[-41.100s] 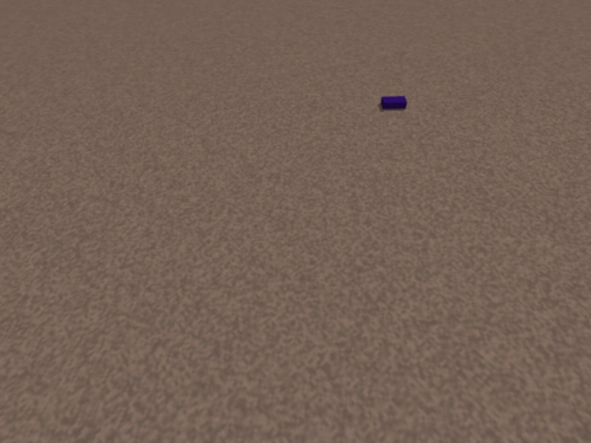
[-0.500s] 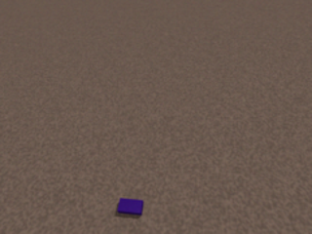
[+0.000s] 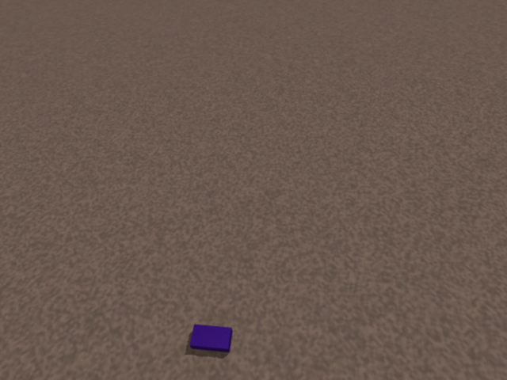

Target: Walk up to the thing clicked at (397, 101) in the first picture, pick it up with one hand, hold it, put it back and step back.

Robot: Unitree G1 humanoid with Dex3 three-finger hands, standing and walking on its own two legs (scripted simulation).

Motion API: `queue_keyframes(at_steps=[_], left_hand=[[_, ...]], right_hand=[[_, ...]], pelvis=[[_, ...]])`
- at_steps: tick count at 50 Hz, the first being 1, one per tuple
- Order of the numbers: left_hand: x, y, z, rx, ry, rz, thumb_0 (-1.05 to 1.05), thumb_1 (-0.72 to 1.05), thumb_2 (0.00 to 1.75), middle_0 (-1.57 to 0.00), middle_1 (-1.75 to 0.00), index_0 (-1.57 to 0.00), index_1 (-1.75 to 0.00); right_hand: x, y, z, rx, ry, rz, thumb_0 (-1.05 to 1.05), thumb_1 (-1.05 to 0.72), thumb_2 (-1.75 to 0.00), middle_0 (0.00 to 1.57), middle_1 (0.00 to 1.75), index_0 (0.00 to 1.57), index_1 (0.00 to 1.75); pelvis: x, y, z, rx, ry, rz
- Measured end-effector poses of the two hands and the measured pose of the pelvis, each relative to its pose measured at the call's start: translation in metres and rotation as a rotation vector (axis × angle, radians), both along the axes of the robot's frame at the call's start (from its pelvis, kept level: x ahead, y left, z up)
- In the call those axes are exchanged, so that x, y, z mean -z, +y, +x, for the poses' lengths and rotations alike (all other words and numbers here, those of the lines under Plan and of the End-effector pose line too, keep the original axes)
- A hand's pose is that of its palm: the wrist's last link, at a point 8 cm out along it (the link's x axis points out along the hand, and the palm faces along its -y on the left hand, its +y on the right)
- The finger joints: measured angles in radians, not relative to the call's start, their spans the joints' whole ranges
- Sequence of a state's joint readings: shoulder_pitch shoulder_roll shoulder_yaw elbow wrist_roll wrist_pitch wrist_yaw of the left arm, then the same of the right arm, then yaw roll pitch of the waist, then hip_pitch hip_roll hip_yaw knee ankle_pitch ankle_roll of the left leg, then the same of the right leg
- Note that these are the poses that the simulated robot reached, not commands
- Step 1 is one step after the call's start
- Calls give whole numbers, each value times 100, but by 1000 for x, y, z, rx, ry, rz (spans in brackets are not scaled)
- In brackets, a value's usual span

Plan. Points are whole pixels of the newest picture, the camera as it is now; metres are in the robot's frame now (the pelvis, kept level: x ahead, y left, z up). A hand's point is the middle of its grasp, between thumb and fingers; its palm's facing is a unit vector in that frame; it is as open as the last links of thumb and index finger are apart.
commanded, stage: step back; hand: left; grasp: from above
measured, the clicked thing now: (211, 338) +0.42 +0.24 -0.76
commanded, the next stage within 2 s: none
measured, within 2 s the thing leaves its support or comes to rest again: neither
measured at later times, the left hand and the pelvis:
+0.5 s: hand out of the picture +0.07 +0.32 -0.18, palm faces -0.05 -0.93 -0.35, open 7.4 cm; pelvis -0.08 +0.07 -0.02, yaw +0 degrees
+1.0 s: hand out of the picture -0.06 +0.32 -0.15, palm faces -0.07 -0.91 -0.41, open 7.4 cm; pelvis -0.19 +0.06 -0.02, yaw -4 degrees
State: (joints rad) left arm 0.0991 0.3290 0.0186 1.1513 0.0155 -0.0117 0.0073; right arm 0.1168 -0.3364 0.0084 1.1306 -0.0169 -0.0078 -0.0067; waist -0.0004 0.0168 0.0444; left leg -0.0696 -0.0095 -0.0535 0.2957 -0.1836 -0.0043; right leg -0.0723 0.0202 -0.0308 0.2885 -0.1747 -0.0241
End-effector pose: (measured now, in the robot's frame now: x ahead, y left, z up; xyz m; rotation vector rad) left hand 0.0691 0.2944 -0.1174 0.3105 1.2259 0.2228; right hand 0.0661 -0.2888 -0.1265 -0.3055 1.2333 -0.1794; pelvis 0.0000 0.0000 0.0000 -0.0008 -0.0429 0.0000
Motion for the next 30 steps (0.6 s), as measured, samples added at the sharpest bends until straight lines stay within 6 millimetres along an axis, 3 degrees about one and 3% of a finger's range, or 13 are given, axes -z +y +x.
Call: queue_keyframes(at_steps=[7,13,18,21,25,30], left_hand=[[4,15,-4,-7,-11,22,1,91,89,-20,-30,-21,-30],[10,39,-5,39,-25,43,1,91,89,-20,-30,-21,-30],[26,63,4,67,-76,24,1,91,89,-20,-30,-21,-30],[29,71,3,71,-83,18,1,91,89,-20,-29,-21,-30],[25,72,-9,77,-64,3,1,91,89,-20,-29,-21,-30],[22,74,-33,102,-42,6,1,91,89,-20,-29,-21,-30]], right_hand=[[2,-9,-3,13,-3,-23,0,-90,-90,20,30,20,30],[-5,-7,-27,19,23,-68,0,-90,-90,20,30,20,30],[-3,8,-62,25,61,-125,0,-90,-90,20,30,20,30],[-5,26,-84,26,89,-120,0,-90,-90,20,30,20,30],[-11,45,-105,35,97,-104,0,-90,-90,20,30,20,30],[-7,54,-111,52,38,-90,1,-90,-90,20,30,20,30]], pelvis=[[8,5,-22,-4,10,-10],[12,24,-43,-3,23,15],[27,51,-59,-17,34,2],[24,59,-71,-1,18,2],[16,65,-81,-1,31,-24],[15,70,-96,36,28,-24]])
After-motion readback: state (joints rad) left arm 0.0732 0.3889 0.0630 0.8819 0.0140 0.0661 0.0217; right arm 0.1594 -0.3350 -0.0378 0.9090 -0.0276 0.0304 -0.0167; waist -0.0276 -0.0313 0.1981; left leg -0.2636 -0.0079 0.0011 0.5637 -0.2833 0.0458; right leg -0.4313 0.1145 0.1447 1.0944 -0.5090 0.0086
